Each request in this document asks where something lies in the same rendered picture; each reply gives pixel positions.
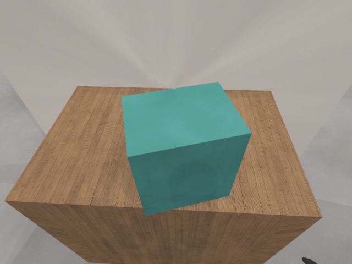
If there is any carton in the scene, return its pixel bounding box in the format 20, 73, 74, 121
122, 82, 252, 216

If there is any pedestal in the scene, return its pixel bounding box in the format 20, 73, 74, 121
5, 86, 322, 264

